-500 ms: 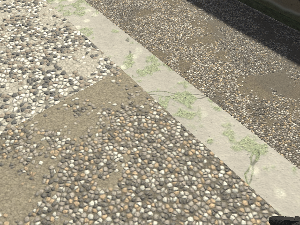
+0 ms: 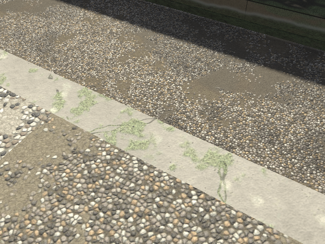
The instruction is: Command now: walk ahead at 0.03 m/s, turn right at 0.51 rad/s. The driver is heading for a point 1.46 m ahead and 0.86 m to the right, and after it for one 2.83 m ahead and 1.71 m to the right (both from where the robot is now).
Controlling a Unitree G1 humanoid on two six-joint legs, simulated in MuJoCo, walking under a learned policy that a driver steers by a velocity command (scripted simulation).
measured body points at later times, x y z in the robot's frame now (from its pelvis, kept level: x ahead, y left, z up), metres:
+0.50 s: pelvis +0.03 +0.01 +0.00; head +0.06 +0.01 +0.45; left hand +0.27 +0.24 -0.08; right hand +0.10 -0.31 -0.09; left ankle +0.07 +0.13 -0.73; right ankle +0.02 -0.10 -0.73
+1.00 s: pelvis +0.04 -0.05 +0.00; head +0.05 -0.08 +0.45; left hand +0.32 +0.10 -0.07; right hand -0.03 -0.36 -0.11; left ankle +0.07 +0.12 -0.67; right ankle -0.03 -0.11 -0.73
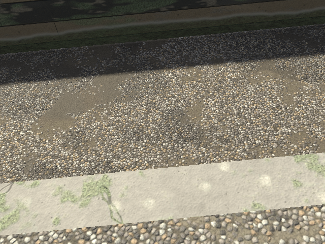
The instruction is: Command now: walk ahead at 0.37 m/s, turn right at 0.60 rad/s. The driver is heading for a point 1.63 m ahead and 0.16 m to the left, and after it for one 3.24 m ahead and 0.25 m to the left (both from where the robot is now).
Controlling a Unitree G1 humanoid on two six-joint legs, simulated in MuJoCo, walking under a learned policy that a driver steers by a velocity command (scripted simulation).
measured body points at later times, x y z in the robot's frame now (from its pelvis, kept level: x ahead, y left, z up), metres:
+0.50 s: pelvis +0.25 +0.00 -0.01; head +0.28 +0.00 +0.44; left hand +0.32 +0.28 -0.13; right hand +0.38 -0.27 -0.11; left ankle +0.35 +0.08 -0.73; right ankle +0.08 -0.10 -0.62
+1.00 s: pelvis +0.48 -0.09 -0.01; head +0.50 -0.11 +0.44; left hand +0.63 +0.14 -0.12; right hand +0.48 -0.37 -0.15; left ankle +0.41 +0.07 -0.63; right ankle +0.55 -0.19 -0.73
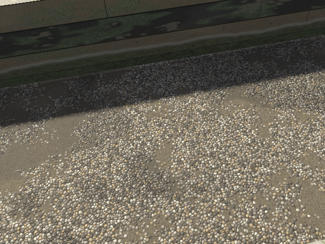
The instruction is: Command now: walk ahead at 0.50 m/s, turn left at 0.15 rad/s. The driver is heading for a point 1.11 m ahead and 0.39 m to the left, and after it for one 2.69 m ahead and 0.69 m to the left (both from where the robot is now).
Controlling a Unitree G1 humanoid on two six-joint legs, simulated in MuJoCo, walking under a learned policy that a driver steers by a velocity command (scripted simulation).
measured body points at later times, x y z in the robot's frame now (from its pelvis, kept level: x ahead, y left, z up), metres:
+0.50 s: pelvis +0.11 +0.03 +0.00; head +0.14 +0.07 +0.44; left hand +0.24 +0.33 -0.10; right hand +0.29 -0.17 -0.09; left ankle +0.14 +0.14 -0.72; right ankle +0.11 -0.11 -0.64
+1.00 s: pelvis +0.15 +0.02 +0.01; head +0.14 +0.03 +0.46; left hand +0.23 +0.32 -0.05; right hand +0.46 -0.05 -0.01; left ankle +0.13 +0.15 -0.72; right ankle +0.20 -0.09 -0.72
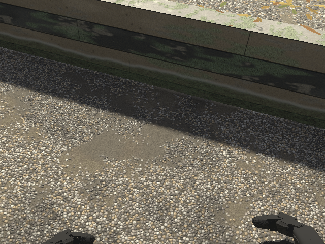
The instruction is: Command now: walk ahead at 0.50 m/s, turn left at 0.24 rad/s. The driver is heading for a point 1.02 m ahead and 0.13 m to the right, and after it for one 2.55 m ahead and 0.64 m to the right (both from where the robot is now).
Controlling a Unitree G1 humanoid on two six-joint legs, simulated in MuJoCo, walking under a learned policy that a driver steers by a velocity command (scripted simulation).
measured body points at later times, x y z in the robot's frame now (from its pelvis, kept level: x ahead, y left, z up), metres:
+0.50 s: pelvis +0.03 +0.00 +0.01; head +0.04 +0.01 +0.46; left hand +0.26 +0.22 -0.03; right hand +0.29 -0.19 -0.02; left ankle +0.05 +0.12 -0.73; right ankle -0.01 -0.12 -0.73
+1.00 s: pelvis +0.03 +0.00 +0.01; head +0.03 +0.00 +0.46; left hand +0.24 +0.21 -0.04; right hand +0.28 -0.19 -0.02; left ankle +0.05 +0.12 -0.73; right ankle -0.01 -0.12 -0.73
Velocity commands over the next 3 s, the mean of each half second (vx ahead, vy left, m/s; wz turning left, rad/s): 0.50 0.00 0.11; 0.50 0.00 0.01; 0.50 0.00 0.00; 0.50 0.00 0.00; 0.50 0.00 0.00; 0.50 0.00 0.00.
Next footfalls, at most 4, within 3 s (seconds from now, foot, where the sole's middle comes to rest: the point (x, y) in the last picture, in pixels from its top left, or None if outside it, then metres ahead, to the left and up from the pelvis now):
none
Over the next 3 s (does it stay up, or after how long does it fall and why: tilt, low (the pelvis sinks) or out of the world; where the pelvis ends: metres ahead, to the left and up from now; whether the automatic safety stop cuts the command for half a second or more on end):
stays up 0.02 -0.01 0.01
